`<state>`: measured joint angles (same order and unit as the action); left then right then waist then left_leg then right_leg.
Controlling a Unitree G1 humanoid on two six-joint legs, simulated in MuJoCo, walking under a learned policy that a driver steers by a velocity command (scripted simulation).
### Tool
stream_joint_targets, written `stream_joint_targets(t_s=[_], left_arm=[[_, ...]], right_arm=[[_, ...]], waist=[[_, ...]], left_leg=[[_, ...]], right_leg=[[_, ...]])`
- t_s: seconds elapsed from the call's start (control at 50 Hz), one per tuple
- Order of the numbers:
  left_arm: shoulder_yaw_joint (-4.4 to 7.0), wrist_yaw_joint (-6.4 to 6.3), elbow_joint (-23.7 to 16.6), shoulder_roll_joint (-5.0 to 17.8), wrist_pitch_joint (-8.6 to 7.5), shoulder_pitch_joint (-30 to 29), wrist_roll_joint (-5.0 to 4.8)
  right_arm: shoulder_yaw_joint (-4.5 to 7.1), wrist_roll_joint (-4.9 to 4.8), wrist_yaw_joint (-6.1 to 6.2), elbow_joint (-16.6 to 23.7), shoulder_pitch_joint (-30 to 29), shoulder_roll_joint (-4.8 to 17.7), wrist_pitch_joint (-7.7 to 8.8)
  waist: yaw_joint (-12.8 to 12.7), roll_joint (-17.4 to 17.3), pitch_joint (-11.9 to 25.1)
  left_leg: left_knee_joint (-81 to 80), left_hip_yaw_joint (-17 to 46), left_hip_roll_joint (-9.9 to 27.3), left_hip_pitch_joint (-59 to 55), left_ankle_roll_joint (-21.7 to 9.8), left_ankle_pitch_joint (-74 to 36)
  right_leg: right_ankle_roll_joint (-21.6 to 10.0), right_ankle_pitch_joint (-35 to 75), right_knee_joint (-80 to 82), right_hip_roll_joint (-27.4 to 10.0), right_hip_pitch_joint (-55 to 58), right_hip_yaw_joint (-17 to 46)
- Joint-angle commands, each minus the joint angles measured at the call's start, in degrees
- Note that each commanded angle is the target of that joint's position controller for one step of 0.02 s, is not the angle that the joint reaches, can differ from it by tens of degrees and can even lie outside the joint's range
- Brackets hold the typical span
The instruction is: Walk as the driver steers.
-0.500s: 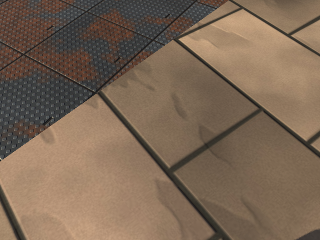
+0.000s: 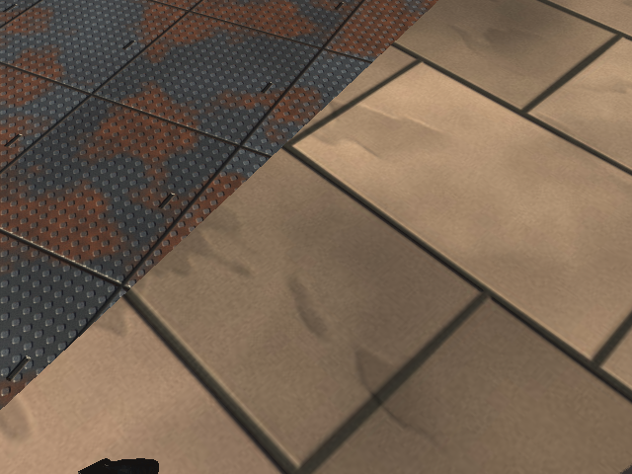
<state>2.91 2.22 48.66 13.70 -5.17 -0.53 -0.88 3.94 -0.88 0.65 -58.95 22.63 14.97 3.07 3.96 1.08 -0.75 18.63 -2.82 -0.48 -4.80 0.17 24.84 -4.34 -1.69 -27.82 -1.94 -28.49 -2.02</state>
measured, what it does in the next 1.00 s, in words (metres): walks ahead, turning left: left foot, then right foot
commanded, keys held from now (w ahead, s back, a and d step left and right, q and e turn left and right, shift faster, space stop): w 0.24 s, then q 0.76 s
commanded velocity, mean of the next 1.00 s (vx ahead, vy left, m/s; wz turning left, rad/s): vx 0.23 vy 0.00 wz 0.32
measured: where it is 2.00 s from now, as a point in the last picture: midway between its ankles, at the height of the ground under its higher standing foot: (286, 473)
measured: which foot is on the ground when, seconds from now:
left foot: down 0.00-0.02, up 0.04-0.48, down 0.50-0.96, up 0.98-1.00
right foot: down 0.00-0.50, up 0.52-0.94, down 0.96-1.00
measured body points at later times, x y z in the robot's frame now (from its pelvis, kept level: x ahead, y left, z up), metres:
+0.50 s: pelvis +0.27 +0.01 +0.00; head +0.29 +0.02 +0.45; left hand +0.27 +0.29 -0.14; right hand +0.46 -0.23 -0.10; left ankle +0.39 +0.11 -0.72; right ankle +0.14 -0.11 -0.72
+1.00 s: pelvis +0.36 -0.01 +0.01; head +0.39 -0.02 +0.46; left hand +0.37 +0.30 -0.09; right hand +0.59 -0.23 -0.10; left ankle +0.38 +0.11 -0.71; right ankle +0.42 -0.12 -0.72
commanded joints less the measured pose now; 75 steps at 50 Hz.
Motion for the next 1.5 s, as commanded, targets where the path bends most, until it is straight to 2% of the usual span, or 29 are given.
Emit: stream_joint_targets(t_s=[0.02, 0.04, 0.06, 0.08, 0.12, 0.3, 0.4, 0.48, 0.5, 0.52, 0.54, 0.58, 0.6, 0.68, 0.88, 0.94, 0.96, 0.98, 1.0, 1.02, 1.08, 1.22, 1.34, 1.36, 1.38, 1.4, 1.42, 1.46, 1.5], left_arm=[[5.54, -0.96, 3.5, 17.5, -0.29, 24.6, 1.36], [4.74, -0.85, 4.3, 15.3, 0.13, 26.0, 0.37], [3.43, -0.92, 3.6, 11.6, 0.11, 22.2, -0.10], [2.82, -1.17, 2.4, 9.4, 0.04, 17.5, 0.15], [1.73, -0.90, 1.6, 6.1, -0.49, 11.3, 1.33], [1.96, -2.58, 4.0, 8.6, -0.60, 13.8, 1.61], [2.05, -3.48, 6.0, 9.7, 0.61, 16.5, 1.08], [2.88, -5.05, 4.5, 11.1, 2.95, 13.3, -0.09], [2.70, -5.27, 3.7, 10.7, 3.12, 15.8, 0.84], [1.15, -4.74, 2.0, 5.7, 2.61, 20.2, 3.36], [0.24, -3.84, 1.5, 4.8, 1.76, 22.3, 2.03], [1.41, -3.77, 0.1, 8.8, 1.81, 14.6, -0.40], [1.74, -4.52, 0.0, 8.9, 2.52, 12.5, 0.27], [2.22, -5.71, -1.3, 7.9, 4.47, 12.5, 1.23], [2.26, -4.96, -3.8, 8.0, 3.83, 8.0, 0.67], [2.80, -4.04, -2.7, 8.8, 2.95, 13.0, 0.37], [3.67, -4.06, -2.5, 12.1, 2.96, 15.1, 1.18], [4.77, -4.44, -3.2, 17.5, 3.69, 13.1, 2.75], [4.24, -4.36, -4.8, 15.1, 3.78, 11.3, 4.45], [3.45, -4.75, -6.5, 12.1, 3.75, 7.9, 3.92], [2.53, -5.28, -7.4, 9.3, 4.21, 5.3, 1.40], [4.01, -5.53, -7.0, 13.2, 5.48, 10.5, 1.41], [4.62, -3.97, -6.8, 14.5, 5.29, 9.1, -0.83], [4.12, -3.72, -5.9, 13.0, 5.16, 10.7, -1.09], [3.18, -3.24, -5.2, 9.9, 4.90, 13.4, 0.47], [1.11, -2.46, -7.8, 5.1, 4.53, 12.7, 3.78], [2.49, -2.86, -9.0, 9.5, 4.22, 8.5, 1.70], [3.45, -2.56, -8.1, 11.6, 4.13, 6.8, -0.16], [3.63, -2.46, -6.7, 11.7, 4.16, 7.7, -0.01]], right_arm=[[-0.42, 1.00, -0.03, 4.6, 2.5, 3.1, 0.79], [-1.23, 0.45, -0.50, 3.8, 3.6, 1.1, 2.25], [0.29, -1.16, -0.89, 4.9, -1.5, 6.9, 3.45], [0.46, -1.96, -0.93, 6.3, -6.4, 7.8, 4.04], [1.12, -0.71, -0.19, 6.4, -8.5, 7.1, 3.36], [0.27, 0.67, -0.64, 8.8, -15.4, 2.1, 1.27], [-0.03, 0.27, -2.10, 11.6, -21.3, 3.1, 0.91], [2.31, 1.02, -3.47, 11.0, -11.7, 8.1, 1.07], [3.79, 1.34, -2.91, 10.6, -7.3, 12.5, 1.04], [4.37, 1.63, -1.89, 11.5, -5.8, 16.8, 0.40], [3.46, 1.30, -2.03, 12.6, -5.4, 15.0, 0.25], [2.54, 0.68, -1.56, 15.3, -11.7, 10.1, -0.27], [2.11, 0.40, -1.21, 15.9, -14.1, 8.8, -0.67], [2.57, 1.77, -0.22, 17.4, -15.5, 9.8, -1.75], [3.37, 0.61, 1.55, 20.2, -15.0, 10.7, -4.15], [3.08, -0.16, 1.84, 21.3, -15.5, 10.1, -5.00], [2.49, -0.27, 1.96, 21.5, -13.9, 8.0, -5.18], [2.02, -0.56, 1.77, 23.1, -12.3, 5.2, -4.88], [3.27, 0.43, 1.26, 23.5, -12.7, 9.9, -3.90], [4.35, 0.32, 0.84, 22.1, -11.1, 12.7, -3.85], [3.91, 0.19, 1.09, 20.1, -9.0, 9.3, -5.70], [1.84, -0.31, -0.37, 26.2, -16.5, 5.9, -5.80], [2.65, -0.20, -1.71, 26.3, -12.4, 6.7, -6.54], [3.04, -0.02, -1.45, 25.3, -9.9, 7.3, -6.46], [4.08, -0.14, -0.73, 25.1, -7.7, 11.0, -6.31], [4.30, 0.47, 0.15, 26.4, -7.3, 15.4, -6.10], [3.99, 1.71, -0.53, 25.7, -3.6, 14.1, -4.92], [2.82, 0.70, -0.68, 23.2, -5.6, 10.4, -3.23], [1.81, 0.64, -0.17, 23.1, -9.2, 9.0, -2.43]], waist=[[-10.6, 5.8, 19.5], [-10.2, 14.2, 24.8], [-10.6, 9.8, 17.5], [-9.7, 6.8, 10.8], [-5.8, 2.7, 3.6], [-4.1, 2.2, -1.3], [-6.1, 3.1, -0.1], [-0.3, 2.8, 4.7], [0.6, -3.4, 9.1], [-3.1, -16.3, 15.3], [-2.5, -16.4, 25.0], [-1.6, -5.3, 16.2], [-2.6, -1.3, 11.3], [-5.3, -6.7, 8.4], [-3.2, -9.9, 7.4], [-6.3, -9.9, 7.1], [-6.1, -5.3, 8.1], [-2.6, 11.6, 6.4], [-3.5, 15.3, 6.2], [-2.4, 10.1, 5.8], [-2.3, 6.3, 3.1], [-6.9, 9.9, 4.3], [-4.2, 9.5, 4.5], [-3.3, 7.1, 5.1], [-3.6, -2.2, 8.0], [-4.9, -19.6, 9.7], [0.5, -15.0, 12.8], [-0.6, -10.1, 5.7], [-1.9, -11.6, 0.4]], left_leg=[[40.6, -0.5, 3.5, 28.6, -2.4, -28.5], [53.7, 5.2, -3.2, 41.2, -1.0, 7.5], [58.9, 9.3, 0.8, 47.7, -2.3, 7.0], [58.1, 7.7, 3.8, 49.2, -3.2, 2.1], [50.2, 6.7, 8.2, 43.6, -3.2, -5.6], [22.8, 3.3, 7.4, 38.6, -0.5, -27.8], [14.8, 2.4, 3.8, 34.9, -2.1, -30.9], [8.9, -0.2, -0.4, 25.1, -5.5, -24.8], [7.9, 6.3, 3.4, 14.3, -8.0, -44.3], [12.2, 24.5, 16.3, -3.2, -16.8, -69.5], [7.6, 39.5, 23.5, -10.9, -25.8, -62.8], [4.3, 29.3, 16.8, 0.1, -19.7, -43.1], [2.2, 26.0, 14.6, 8.1, -17.3, -37.3], [-1.3, 23.2, 10.2, 21.1, -15.2, -29.7], [-1.5, 29.6, 7.3, 21.9, -11.7, -9.8], [2.6, 29.8, 4.5, 23.1, -8.8, -12.3], [8.9, 26.2, 1.2, 28.4, -5.9, -6.2], [22.3, 13.5, -8.5, 40.0, -2.6, 5.8], [35.8, 11.4, -6.9, 42.6, -0.1, 10.6], [43.0, 12.1, -4.9, 41.5, 0.7, 6.9], [51.7, 9.5, -3.6, 43.1, 3.5, -0.8], [32.9, 3.1, 1.5, 37.6, 5.0, -3.4], [11.0, -1.6, -0.4, 22.4, -0.3, -10.7], [4.2, -1.0, -1.3, 15.4, -2.1, -17.4], [2.5, 8.5, 5.2, 4.1, -4.6, -33.5], [5.3, 26.1, 20.0, -3.3, -13.0, -51.9], [1.5, 30.3, 23.5, 1.6, -21.2, -34.5], [-4.1, 25.1, 16.9, 5.4, -15.4, 1.2], [-8.4, 22.4, 14.5, 9.9, -12.7, 6.9]], right_leg=[[-11.2, -2.7, -1.6, -15.3, 47.4, 22.6], [-16.3, -10.8, 8.4, -21.7, 54.2, 43.4], [-13.3, -16.4, 10.1, -19.4, 49.0, 38.2], [-11.1, -14.9, 11.1, -17.3, 40.7, 29.9], [-8.8, -7.2, 15.1, -13.1, 25.2, 19.9], [-6.4, 16.6, 19.5, -7.6, 16.7, 1.1], [-4.4, 21.6, 14.6, -9.8, 24.2, -2.8], [-0.6, 30.3, -4.3, -9.5, 28.5, -4.0], [2.7, 20.2, -17.7, -5.3, 22.3, -6.1], [7.1, -22.5, -38.5, 3.4, 3.5, -6.1], [7.9, -40.1, -51.5, 7.7, -5.4, 4.2], [6.5, -31.2, -50.9, 2.2, -10.5, 7.4], [6.6, -27.9, -46.4, 0.4, -9.7, 7.0], [6.7, -23.5, -31.5, 0.9, -1.0, 6.2], [7.8, -16.6, -12.0, 3.5, 4.5, 7.7], [5.7, -9.9, 3.5, 3.1, 14.2, 6.3], [3.0, -8.5, 7.6, -4.7, 21.1, 11.7], [-4.5, -0.8, 10.5, -17.3, 24.4, 25.7], [-10.9, 5.5, 11.9, -22.9, 20.2, 32.7], [-10.0, 7.4, 10.5, -20.7, 19.2, 27.2], [-5.2, 8.0, 8.3, -13.4, 19.4, 14.5], [-7.4, 10.2, 8.8, -14.7, 24.9, 7.1], [-4.6, 9.7, 3.1, -15.5, 21.1, 3.7], [-1.8, 6.7, -0.8, -13.9, 17.7, 1.7], [3.2, -5.0, -10.7, -10.0, 9.3, -3.2], [8.3, -37.6, -26.7, -3.1, -6.4, -5.8], [8.3, -38.0, -35.0, -1.4, -10.0, 1.2], [6.4, -28.2, -36.4, -3.9, -14.3, 2.7], [6.3, -19.4, -34.1, -4.6, -14.4, 2.9]])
